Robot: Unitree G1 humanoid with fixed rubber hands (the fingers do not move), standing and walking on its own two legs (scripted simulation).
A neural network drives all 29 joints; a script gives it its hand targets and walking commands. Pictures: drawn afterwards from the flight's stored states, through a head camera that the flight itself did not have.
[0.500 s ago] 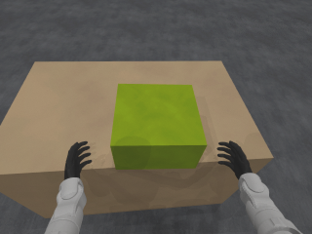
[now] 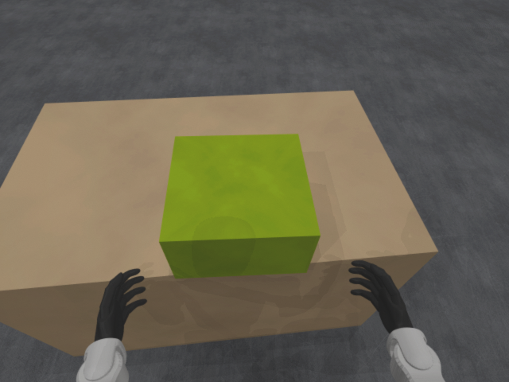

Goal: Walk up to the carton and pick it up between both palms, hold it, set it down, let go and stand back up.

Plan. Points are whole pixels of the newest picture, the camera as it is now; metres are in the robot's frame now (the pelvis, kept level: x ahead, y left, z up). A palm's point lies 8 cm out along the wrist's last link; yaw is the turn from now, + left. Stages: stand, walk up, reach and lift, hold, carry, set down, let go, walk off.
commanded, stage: set down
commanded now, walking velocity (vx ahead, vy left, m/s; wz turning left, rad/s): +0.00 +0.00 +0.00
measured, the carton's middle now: (239, 203) +0.49 +0.05 -0.08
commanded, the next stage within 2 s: let go in 1.78 s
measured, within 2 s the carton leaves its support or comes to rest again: neither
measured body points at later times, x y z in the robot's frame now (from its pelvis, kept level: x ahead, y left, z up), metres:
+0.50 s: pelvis -0.01 +0.01 +0.00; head +0.00 +0.02 +0.45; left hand +0.21 +0.26 -0.05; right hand +0.21 -0.20 -0.04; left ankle +0.04 +0.15 -0.74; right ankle -0.03 -0.07 -0.74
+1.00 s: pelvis +0.01 +0.01 +0.00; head +0.03 +0.03 +0.45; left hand +0.20 +0.26 -0.07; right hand +0.21 -0.20 -0.06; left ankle +0.04 +0.15 -0.74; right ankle -0.03 -0.07 -0.74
